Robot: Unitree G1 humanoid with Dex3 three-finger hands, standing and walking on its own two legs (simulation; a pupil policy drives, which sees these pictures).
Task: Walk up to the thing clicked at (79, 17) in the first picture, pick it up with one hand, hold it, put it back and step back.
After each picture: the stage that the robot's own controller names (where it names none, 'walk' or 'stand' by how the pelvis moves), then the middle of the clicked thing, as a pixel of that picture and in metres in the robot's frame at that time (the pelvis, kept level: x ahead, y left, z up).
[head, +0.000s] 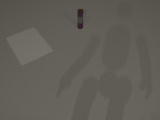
stand; (80, 19) +1.67 +0.01 -0.65
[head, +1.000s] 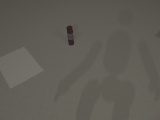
walk; (70, 35) +1.54 +0.23 -0.64
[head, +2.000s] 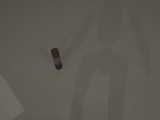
walk; (56, 59) +1.01 +0.32 -0.65
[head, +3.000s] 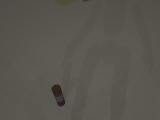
walk; (58, 96) +0.63 +0.26 -0.65
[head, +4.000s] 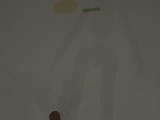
stand; out of the picture +0.43 +0.18 -0.63
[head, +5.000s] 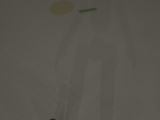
stand; out of the picture +0.38 +0.19 -0.65
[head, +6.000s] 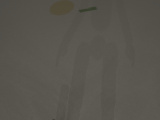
stand; out of the picture +0.38 +0.19 -0.66
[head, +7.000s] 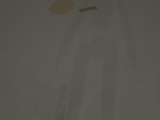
stand; out of the picture +0.37 +0.20 -0.66
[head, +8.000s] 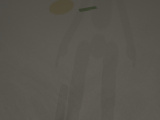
stand; out of the picture +0.36 +0.20 -0.66
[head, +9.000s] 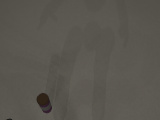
go down; (45, 104) +0.40 +0.20 -0.57
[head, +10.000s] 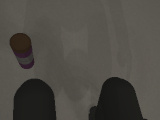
go down; (24, 54) +0.45 +0.22 -0.24
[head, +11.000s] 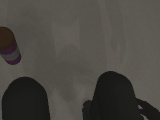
close in; (8, 49) +0.44 +0.24 -0.22
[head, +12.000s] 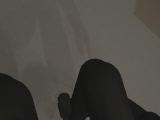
close; out of the picture +0.43 +0.27 -0.16
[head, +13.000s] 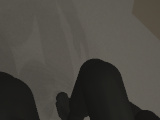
lift; out of the picture +0.42 +0.28 -0.16
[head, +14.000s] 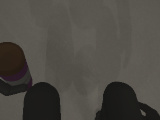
lift; (16, 73) +0.33 +0.22 -0.03
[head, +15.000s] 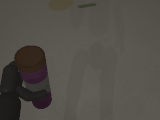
hold; (37, 82) +0.31 +0.15 +0.08
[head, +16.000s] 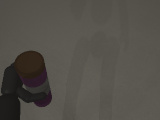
hold; (37, 84) +0.32 +0.15 +0.04
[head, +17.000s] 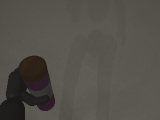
crouch; (40, 88) +0.32 +0.14 +0.01
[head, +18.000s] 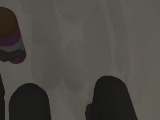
crouch; (10, 42) +0.45 +0.19 -0.06
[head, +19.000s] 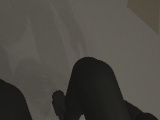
lower; out of the picture +0.42 +0.27 -0.16
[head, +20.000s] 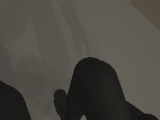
lower; out of the picture +0.43 +0.27 -0.16
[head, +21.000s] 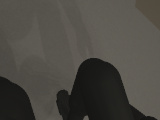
lower; out of the picture +0.42 +0.27 -0.16
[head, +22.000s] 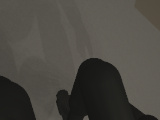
lower; out of the picture +0.42 +0.27 -0.16
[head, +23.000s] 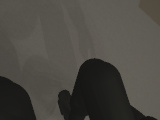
draw back; out of the picture +0.42 +0.24 -0.16
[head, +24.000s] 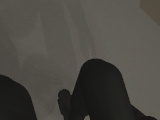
rise; out of the picture +0.41 +0.25 -0.17
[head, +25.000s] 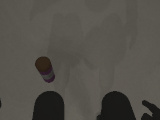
walk; (46, 71) +0.44 +0.19 -0.37
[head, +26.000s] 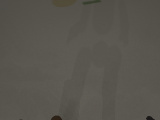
stand; out of the picture +0.37 +0.16 -0.59
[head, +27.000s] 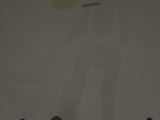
stand; out of the picture +0.38 +0.16 -0.60
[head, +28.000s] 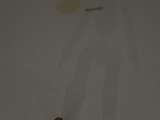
stand; out of the picture +0.39 +0.15 -0.63
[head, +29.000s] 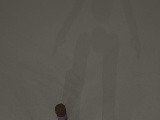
walk; (61, 114) +0.41 +0.14 -0.64
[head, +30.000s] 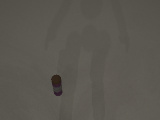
walk; (57, 86) +0.59 +0.16 -0.64
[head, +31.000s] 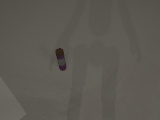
walk; (61, 60) +0.89 +0.25 -0.63
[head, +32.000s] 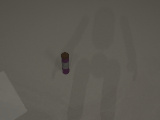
stand; (65, 63) +0.98 +0.15 -0.65
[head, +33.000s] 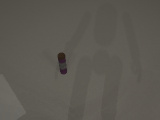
stand; (62, 64) +0.97 +0.19 -0.66
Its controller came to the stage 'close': yes
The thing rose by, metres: 0.68
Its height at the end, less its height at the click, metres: +0.00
